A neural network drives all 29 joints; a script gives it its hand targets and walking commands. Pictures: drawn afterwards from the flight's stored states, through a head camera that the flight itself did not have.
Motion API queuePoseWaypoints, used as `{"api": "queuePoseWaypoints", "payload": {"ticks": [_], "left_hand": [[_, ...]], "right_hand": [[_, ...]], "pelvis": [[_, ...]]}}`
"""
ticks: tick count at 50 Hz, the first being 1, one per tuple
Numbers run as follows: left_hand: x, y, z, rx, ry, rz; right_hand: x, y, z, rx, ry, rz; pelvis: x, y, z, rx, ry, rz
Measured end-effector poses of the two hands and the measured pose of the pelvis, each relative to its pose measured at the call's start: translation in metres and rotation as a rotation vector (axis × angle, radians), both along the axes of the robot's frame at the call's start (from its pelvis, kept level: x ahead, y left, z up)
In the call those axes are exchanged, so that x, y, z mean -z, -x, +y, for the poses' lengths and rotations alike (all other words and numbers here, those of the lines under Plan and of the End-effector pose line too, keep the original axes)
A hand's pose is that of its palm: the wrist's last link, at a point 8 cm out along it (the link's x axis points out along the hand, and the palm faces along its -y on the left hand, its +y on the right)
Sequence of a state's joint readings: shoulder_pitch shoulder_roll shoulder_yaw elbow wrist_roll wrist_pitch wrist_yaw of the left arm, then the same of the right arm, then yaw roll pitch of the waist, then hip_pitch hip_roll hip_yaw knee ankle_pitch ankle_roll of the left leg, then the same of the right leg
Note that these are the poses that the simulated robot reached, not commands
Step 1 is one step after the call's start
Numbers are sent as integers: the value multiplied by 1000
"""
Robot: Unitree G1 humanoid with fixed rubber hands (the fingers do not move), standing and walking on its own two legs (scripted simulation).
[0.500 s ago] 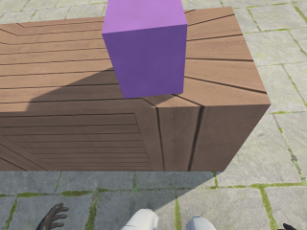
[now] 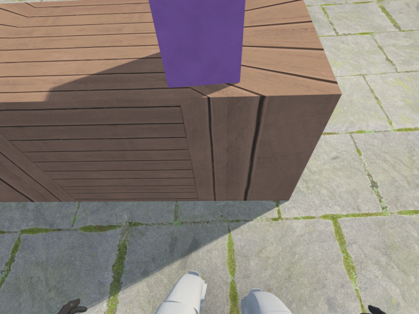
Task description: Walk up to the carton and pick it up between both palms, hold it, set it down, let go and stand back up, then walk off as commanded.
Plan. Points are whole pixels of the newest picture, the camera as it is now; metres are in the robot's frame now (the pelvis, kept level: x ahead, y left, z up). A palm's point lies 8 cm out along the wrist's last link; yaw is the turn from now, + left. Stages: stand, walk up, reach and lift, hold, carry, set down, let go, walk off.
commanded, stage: walk off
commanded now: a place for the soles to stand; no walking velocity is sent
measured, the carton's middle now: (199, 24) +0.82 +0.07 +0.09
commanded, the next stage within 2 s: none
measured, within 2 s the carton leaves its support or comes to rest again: neither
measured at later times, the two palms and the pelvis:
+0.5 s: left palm out of the picture -0.11 +0.37 -0.11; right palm out of the picture -0.08 -0.26 -0.09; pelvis -0.17 +0.03 +0.00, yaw +3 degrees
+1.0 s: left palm out of the picture -0.20 +0.33 -0.09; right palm out of the picture -0.16 -0.24 -0.07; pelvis -0.24 +0.05 +0.04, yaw +1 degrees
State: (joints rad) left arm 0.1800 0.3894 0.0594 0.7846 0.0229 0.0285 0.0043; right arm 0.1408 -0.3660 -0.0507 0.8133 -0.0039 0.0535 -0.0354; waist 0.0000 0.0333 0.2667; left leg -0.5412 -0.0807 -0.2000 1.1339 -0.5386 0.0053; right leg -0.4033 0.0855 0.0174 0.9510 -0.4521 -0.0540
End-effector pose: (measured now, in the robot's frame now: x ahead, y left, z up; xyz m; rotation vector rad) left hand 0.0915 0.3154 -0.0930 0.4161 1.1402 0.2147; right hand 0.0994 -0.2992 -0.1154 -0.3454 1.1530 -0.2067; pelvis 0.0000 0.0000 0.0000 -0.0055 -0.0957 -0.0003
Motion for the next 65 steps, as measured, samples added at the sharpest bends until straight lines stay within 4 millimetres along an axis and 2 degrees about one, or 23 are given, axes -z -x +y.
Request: {"api": "queuePoseWaypoints", "payload": {"ticks": [5,9,14,20,27,34,41,49,57,65], "left_hand": [[-10,41,-2,-69,-3,-29],[-12,70,5,-95,-4,-61],[-4,110,24,-112,9,-81],[11,163,46,-135,15,-17],[11,215,51,-83,14,40],[5,255,38,-78,27,11],[7,271,24,-88,108,29],[-6,286,15,-99,153,48],[-17,292,23,-117,144,48],[-23,303,35,-132,120,55]], "right_hand": [[-4,32,-11,-35,25,25],[-8,59,-12,-69,47,45],[-13,93,0,-91,56,53],[-18,148,24,-76,56,37],[-22,185,39,-37,20,-39],[-15,216,35,-21,14,-24],[-24,242,47,-16,-8,-36],[-43,260,56,26,-41,-28],[-55,272,55,50,-35,-34],[-55,286,51,52,-26,-10]], "pelvis": [[-6,33,3,-33,-4,-2],[-6,61,10,-62,-5,4],[-1,102,22,-92,-6,15],[0,146,34,-88,6,-7],[-3,180,32,-40,11,-11],[-5,202,34,-25,49,-9],[-16,223,44,-17,19,-20],[-39,237,45,-11,20,-15],[-50,247,49,-7,8,-13],[-51,258,52,-12,-1,-18]]}}
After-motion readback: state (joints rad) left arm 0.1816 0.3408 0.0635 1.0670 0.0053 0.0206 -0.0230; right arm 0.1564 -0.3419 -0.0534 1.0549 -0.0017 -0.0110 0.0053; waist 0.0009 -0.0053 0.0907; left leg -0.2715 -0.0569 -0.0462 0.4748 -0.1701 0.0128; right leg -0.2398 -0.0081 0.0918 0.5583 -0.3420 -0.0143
